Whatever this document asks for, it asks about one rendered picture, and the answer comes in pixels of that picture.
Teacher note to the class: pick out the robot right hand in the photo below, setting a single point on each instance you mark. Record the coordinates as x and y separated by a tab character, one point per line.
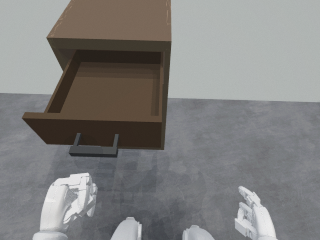
258	222

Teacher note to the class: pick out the robot thigh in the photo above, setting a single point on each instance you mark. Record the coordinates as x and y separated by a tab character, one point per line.
195	233
128	230

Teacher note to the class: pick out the robot left hand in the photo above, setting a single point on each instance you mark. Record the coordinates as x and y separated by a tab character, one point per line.
77	191

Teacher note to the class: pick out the drawer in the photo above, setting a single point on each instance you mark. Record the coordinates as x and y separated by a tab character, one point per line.
102	93

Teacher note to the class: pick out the cabinet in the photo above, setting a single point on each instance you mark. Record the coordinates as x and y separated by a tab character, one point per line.
121	25

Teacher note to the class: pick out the robot left thigh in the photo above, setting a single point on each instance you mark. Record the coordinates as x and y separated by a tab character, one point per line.
128	230

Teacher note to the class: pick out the robot right thigh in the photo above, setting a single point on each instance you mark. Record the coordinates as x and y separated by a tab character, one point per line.
195	233

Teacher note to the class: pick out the handle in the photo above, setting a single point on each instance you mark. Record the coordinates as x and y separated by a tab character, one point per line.
94	151

